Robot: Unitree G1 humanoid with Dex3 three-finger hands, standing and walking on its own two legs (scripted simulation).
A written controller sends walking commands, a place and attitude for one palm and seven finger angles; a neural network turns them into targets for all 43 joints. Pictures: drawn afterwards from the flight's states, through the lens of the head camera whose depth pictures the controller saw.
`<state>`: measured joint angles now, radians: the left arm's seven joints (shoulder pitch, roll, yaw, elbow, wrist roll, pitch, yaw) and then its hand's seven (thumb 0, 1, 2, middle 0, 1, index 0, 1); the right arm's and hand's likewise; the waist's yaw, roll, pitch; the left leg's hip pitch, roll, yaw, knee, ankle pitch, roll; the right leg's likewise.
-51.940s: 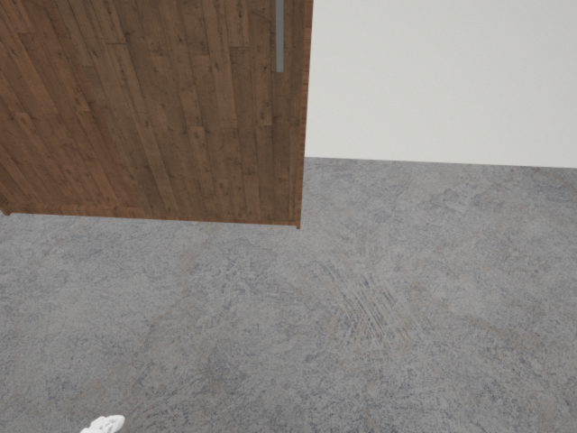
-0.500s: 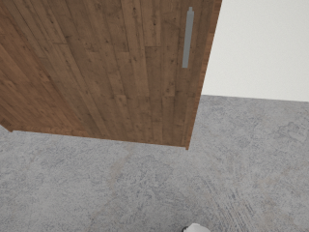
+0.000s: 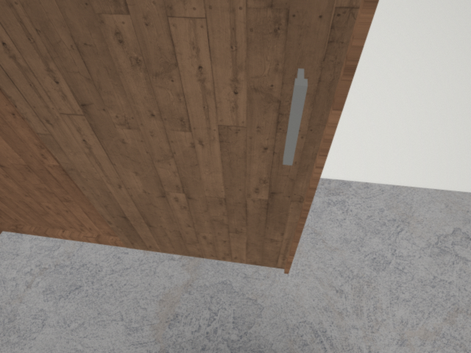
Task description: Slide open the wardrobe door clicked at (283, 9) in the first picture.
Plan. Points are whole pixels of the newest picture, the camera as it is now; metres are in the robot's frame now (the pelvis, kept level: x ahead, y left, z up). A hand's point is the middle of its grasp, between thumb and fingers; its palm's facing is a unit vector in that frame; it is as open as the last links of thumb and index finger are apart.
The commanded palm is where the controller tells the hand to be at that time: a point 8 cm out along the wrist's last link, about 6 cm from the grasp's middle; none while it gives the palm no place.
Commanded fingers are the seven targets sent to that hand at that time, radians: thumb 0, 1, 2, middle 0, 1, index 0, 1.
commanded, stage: come to a stop and stand still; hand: right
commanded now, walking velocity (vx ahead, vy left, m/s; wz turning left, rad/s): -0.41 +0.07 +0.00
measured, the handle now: (293, 120) +0.50 -0.06 +0.11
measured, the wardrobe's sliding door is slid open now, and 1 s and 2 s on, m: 0.00 0.00 0.00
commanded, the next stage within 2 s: look again from close up in 1.94 s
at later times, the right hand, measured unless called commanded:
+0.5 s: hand out of the picture +0.15 -0.23 -0.18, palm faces +0.00 +0.97 -0.23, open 7.4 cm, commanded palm none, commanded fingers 0.00 -0.90 -0.90 0.20 0.30 0.20 0.30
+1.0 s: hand out of the picture +0.06 -0.20 -0.17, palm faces -0.06 +0.98 -0.19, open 7.4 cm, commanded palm none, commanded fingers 0.00 -0.90 -0.90 0.20 0.30 0.20 0.30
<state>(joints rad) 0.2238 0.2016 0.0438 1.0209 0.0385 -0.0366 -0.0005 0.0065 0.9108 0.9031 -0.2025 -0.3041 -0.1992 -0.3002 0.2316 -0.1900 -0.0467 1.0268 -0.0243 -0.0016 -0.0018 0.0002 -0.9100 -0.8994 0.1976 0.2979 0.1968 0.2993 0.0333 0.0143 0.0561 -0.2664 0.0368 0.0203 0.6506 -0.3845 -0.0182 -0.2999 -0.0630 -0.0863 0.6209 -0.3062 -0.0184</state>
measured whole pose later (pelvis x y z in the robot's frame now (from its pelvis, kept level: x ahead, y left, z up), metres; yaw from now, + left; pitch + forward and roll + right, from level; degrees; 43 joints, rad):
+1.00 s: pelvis +0.01 -0.02 +0.01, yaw +1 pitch +0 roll +1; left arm 0.27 0.20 0.04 1.06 0.03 0.05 0.01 0.01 0.91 0.90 -0.20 -0.30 -0.20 -0.30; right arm 0.23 -0.20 -0.02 1.04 -0.02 0.05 -0.01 0.00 -0.91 -0.90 0.20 0.30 0.20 0.30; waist 0.05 0.01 0.05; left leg -0.20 0.04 -0.02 0.51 -0.30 -0.04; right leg -0.36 -0.03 -0.05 0.54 -0.18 -0.01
